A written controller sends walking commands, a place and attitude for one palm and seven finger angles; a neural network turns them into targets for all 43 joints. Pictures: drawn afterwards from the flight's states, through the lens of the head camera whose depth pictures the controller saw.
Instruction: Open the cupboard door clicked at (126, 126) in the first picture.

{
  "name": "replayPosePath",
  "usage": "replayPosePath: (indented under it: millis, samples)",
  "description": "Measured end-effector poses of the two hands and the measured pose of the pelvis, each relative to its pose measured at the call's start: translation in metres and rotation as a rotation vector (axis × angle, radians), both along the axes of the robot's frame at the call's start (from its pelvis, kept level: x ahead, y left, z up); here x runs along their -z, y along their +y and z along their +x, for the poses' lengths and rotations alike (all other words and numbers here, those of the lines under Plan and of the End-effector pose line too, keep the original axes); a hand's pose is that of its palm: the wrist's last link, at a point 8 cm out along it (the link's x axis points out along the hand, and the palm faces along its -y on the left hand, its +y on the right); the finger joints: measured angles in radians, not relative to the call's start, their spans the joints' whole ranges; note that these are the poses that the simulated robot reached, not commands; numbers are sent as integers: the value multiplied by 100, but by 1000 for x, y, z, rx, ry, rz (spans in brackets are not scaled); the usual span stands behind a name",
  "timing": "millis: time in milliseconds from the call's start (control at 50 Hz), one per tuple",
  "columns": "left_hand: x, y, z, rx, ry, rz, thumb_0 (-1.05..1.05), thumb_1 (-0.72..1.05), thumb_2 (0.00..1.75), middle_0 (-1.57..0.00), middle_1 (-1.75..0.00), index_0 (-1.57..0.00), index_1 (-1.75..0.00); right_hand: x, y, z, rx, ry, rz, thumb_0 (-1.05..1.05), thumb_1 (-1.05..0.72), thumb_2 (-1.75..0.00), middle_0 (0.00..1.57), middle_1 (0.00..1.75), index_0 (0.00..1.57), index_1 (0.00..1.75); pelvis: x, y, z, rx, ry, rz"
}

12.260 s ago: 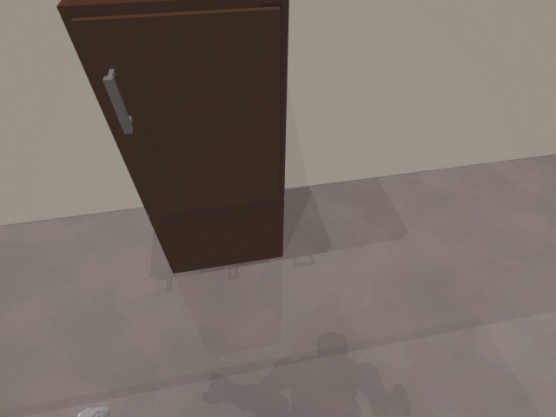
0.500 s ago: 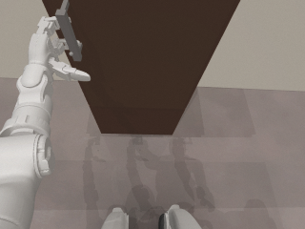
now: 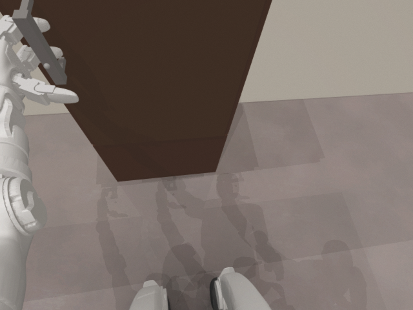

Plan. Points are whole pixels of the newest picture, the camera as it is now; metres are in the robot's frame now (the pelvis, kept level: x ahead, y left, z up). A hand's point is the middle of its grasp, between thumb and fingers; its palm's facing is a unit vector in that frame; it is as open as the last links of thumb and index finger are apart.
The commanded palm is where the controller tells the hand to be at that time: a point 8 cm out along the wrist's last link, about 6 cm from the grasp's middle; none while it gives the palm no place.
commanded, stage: move the hooked fingers beside the handle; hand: left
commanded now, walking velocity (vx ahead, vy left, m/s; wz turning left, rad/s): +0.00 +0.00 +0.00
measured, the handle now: (45, 44) +0.58 +0.22 +0.11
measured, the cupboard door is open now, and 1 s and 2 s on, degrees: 0 0 0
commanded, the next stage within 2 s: slide the fingers in behind the handle in 1.58 s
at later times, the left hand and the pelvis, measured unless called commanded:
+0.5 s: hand (25, 69) +0.53 +0.24 +0.11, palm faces +0.02 -1.00 -0.02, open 14.0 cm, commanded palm +0.51 +0.28 +0.10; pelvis +0.01 +0.01 +0.00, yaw +0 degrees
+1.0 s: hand (12, 72) +0.52 +0.26 +0.11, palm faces +0.01 -1.00 -0.01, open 14.0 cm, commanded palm +0.51 +0.30 +0.10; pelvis +0.01 +0.01 +0.00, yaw +0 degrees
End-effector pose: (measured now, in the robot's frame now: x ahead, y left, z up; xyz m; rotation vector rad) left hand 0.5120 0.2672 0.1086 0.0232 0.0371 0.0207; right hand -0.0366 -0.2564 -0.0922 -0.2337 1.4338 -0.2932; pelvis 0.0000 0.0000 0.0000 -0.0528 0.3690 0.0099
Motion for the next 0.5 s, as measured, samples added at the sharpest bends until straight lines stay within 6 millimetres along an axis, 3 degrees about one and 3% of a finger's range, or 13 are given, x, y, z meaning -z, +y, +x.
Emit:
replayPosePath:
  millis: [160,500]
  samples:
    - [1,13,-1,-1,7,-3,-1,-50,30,-30,-120,-32,-120,-5,-3,2,-3,7,-25,1,-91,-90,20,30,20,30,-1,3,2,0,3,-5]
    - [0,31,-6,2,-7,-8,-1,-50,30,-30,-120,-30,-120,-4,4,28,-28,-21,-20,0,-91,-90,20,30,20,30,-2,9,10,-7,-1,-13]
